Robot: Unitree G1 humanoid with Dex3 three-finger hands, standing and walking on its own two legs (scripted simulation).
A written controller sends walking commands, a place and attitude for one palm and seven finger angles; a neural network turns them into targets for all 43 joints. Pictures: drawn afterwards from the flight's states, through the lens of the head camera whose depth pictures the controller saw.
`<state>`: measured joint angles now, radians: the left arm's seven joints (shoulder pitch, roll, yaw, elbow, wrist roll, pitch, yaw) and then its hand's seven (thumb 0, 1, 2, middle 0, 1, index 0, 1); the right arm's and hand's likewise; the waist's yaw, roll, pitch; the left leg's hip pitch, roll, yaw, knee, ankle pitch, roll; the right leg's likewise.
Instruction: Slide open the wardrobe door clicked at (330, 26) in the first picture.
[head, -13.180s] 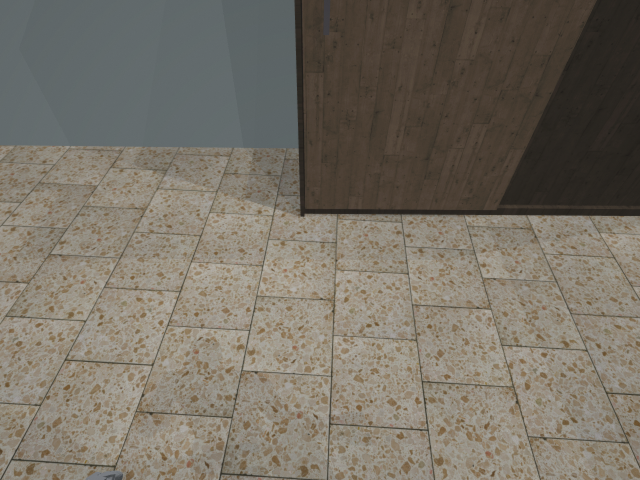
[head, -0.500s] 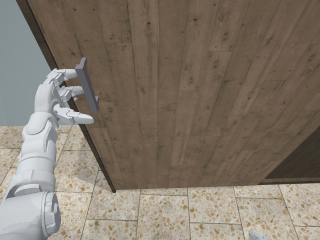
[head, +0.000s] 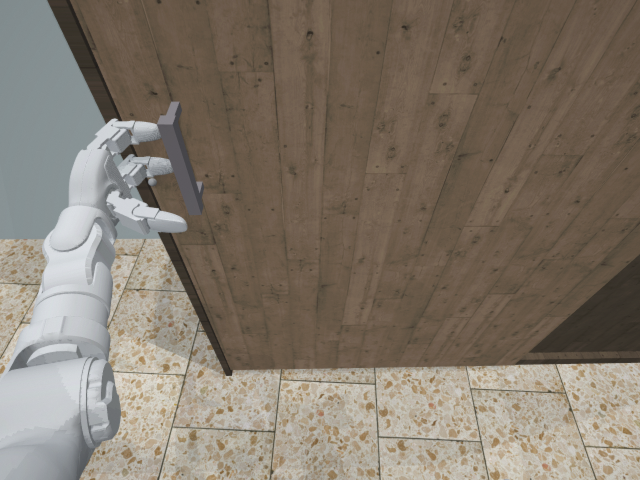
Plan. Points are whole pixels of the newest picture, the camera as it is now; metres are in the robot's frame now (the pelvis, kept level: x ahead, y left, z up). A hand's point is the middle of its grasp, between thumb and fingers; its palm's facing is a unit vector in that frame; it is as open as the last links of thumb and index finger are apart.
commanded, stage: slide the fingers in behind the handle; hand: left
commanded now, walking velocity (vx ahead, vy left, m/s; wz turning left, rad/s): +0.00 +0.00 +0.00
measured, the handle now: (185, 161) +0.49 +0.18 +0.13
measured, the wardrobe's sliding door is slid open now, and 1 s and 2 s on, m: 0.00 0.00 0.00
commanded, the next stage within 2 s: move the hooked fingers beside the handle in 0.52 s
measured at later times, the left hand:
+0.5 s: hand (166, 186) +0.44 +0.20 +0.13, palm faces +0.05 -1.00 +0.01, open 13.9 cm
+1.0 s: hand (172, 187) +0.44 +0.19 +0.13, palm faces +0.04 -1.00 +0.00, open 13.9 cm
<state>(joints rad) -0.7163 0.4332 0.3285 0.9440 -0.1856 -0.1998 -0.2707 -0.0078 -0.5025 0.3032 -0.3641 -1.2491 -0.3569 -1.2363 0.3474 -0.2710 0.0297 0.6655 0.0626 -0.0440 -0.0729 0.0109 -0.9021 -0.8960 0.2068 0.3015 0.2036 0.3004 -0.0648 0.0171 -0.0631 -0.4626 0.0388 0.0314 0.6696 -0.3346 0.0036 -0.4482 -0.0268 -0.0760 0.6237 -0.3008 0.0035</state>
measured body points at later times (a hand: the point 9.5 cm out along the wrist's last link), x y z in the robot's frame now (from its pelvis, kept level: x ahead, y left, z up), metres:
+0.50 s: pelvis +0.00 +0.00 +0.00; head +0.03 +0.00 +0.45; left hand +0.43 +0.25 +0.14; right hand +0.09 -0.26 -0.11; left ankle +0.00 +0.11 -0.72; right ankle +0.00 -0.12 -0.72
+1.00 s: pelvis +0.01 -0.01 +0.00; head +0.04 -0.01 +0.45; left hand +0.43 +0.24 +0.14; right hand +0.09 -0.26 -0.11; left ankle +0.00 +0.11 -0.72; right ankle +0.00 -0.12 -0.72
